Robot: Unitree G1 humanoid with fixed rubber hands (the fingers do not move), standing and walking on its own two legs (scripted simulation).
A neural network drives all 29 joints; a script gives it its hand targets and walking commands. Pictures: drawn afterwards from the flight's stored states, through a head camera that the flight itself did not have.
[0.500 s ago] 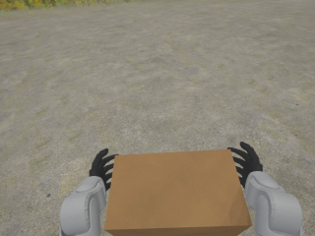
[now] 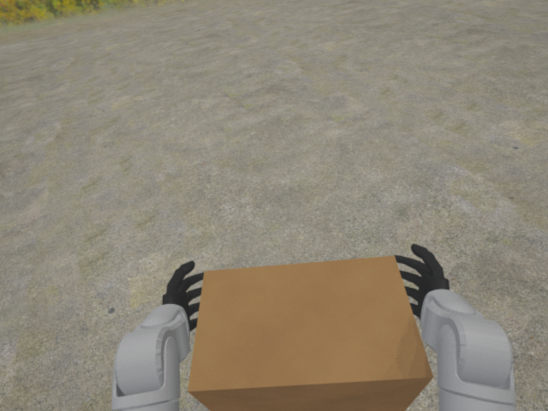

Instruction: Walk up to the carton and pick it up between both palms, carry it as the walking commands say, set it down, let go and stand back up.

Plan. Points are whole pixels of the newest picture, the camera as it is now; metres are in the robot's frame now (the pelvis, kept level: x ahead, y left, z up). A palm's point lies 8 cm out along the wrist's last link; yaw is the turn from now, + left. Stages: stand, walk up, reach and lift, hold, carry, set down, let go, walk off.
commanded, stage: carry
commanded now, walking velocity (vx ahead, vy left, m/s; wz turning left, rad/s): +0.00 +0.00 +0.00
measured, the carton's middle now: (306, 353) +0.22 +0.01 -0.01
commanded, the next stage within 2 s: hold in 1.84 s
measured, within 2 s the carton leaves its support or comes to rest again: neither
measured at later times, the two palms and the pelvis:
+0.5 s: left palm (165, 366) +0.18 +0.20 +0.02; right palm (419, 348) +0.20 -0.13 +0.05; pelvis -0.07 +0.03 +0.00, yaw +0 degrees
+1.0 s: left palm (173, 352) +0.19 +0.20 +0.03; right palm (423, 346) +0.21 -0.14 +0.04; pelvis -0.08 +0.02 +0.00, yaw +0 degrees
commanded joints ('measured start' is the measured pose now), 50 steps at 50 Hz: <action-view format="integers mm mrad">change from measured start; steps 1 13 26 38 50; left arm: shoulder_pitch -715 -590 -817 -863 -839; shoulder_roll -715 -627 -544 -583 -535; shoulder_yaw -701 -627 -617 -587 -496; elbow -376 -247 3 73 245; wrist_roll -357 -230 -174 -171 -118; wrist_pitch -33 -106 -366 -406 -471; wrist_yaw -106 -86 -127 -152 -165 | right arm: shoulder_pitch -512 -434 -509 -628 -594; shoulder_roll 754 662 590 621 565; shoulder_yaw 675 617 483 524 441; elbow -227 -122 197 199 371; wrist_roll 266 237 60 71 10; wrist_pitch -43 -130 -408 -451 -507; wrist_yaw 58 100 165 182 190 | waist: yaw -34 -53 -46 -42 -36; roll -241 -186 67 -51 -56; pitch -13 -283 -139 -142 -189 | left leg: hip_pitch -112 2 -100 -99 -85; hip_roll -11 43 106 50 44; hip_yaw -116 -92 -247 -183 -175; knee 386 -277 -276 -146 -129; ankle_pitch -30 131 -62 -4 37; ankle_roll -47 -21 32 31 30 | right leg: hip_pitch -44 366 42 15 41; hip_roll -255 -185 -92 -157 -150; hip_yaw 267 152 158 226 206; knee -457 -114 -128 -227 -185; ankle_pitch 34 715 67 -8 93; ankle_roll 29 9 44 25 0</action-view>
